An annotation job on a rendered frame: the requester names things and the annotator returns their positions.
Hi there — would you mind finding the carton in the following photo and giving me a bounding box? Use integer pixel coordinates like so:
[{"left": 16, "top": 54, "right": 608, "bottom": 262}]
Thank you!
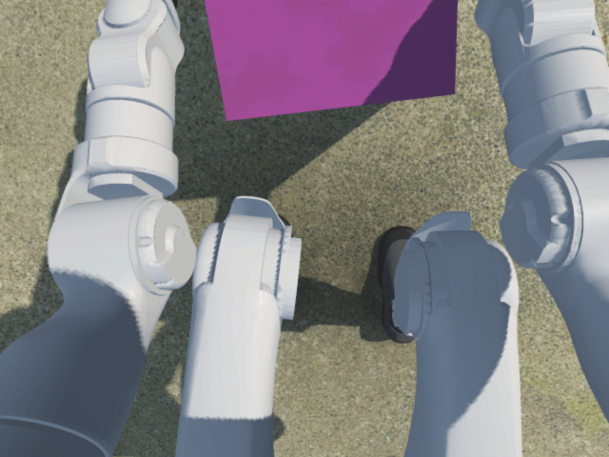
[{"left": 205, "top": 0, "right": 458, "bottom": 121}]

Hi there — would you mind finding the robot right upper arm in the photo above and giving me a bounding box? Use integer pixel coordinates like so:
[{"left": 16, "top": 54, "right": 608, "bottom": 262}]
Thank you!
[{"left": 500, "top": 157, "right": 609, "bottom": 423}]

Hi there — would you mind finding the robot left upper arm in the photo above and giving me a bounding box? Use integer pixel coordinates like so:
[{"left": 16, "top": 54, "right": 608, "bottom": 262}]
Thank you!
[{"left": 0, "top": 195, "right": 196, "bottom": 457}]

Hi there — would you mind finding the robot foot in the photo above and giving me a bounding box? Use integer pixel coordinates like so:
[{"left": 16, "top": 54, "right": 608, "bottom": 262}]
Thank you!
[
  {"left": 278, "top": 215, "right": 293, "bottom": 238},
  {"left": 378, "top": 226, "right": 416, "bottom": 344}
]

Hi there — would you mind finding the right robot foot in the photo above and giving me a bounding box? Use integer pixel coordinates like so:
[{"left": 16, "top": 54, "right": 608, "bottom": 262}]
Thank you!
[{"left": 378, "top": 226, "right": 416, "bottom": 344}]

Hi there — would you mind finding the right robot forearm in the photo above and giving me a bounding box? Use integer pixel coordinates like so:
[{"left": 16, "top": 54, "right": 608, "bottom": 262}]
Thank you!
[{"left": 474, "top": 0, "right": 609, "bottom": 169}]

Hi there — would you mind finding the left robot forearm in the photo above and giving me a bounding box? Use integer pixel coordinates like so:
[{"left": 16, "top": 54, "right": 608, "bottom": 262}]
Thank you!
[{"left": 47, "top": 0, "right": 185, "bottom": 283}]

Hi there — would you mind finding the left robot foot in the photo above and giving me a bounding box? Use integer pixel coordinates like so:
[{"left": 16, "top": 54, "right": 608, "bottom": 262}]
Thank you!
[{"left": 278, "top": 215, "right": 293, "bottom": 238}]

